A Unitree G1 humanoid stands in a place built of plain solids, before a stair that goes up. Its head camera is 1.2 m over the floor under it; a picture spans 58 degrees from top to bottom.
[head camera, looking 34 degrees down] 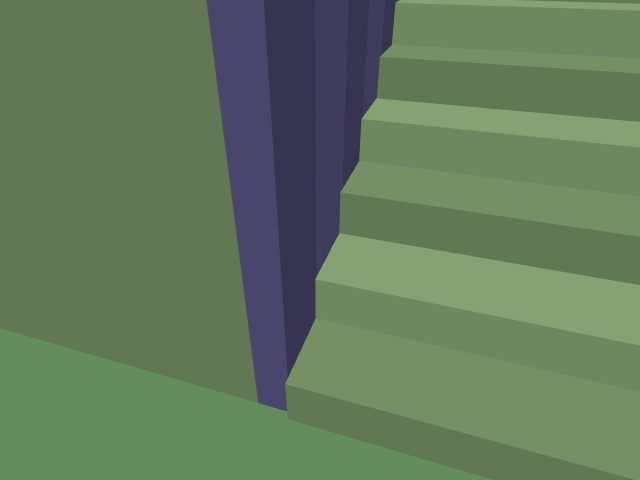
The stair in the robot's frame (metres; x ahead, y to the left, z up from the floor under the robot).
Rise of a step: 0.17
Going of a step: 0.28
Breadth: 1.09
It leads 18 degrees to the right of straight ahead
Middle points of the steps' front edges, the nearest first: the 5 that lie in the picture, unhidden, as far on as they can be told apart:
0.63 -0.42 0.17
0.89 -0.50 0.34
1.16 -0.59 0.50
1.43 -0.67 0.67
1.69 -0.76 0.84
